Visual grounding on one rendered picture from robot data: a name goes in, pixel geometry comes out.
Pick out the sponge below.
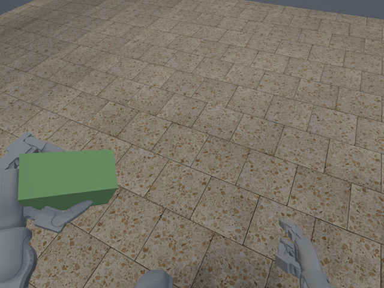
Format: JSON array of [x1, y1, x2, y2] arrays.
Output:
[[18, 149, 118, 211]]

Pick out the robot right hand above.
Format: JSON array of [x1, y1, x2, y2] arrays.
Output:
[[275, 218, 322, 279]]

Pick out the right robot forearm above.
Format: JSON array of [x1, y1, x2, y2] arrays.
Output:
[[299, 269, 334, 288]]

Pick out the left robot thigh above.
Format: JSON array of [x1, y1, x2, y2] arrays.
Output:
[[133, 269, 173, 288]]

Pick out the robot left hand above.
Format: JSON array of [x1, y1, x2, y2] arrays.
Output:
[[0, 132, 93, 233]]

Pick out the left robot forearm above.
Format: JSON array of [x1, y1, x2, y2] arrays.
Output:
[[0, 227, 37, 288]]

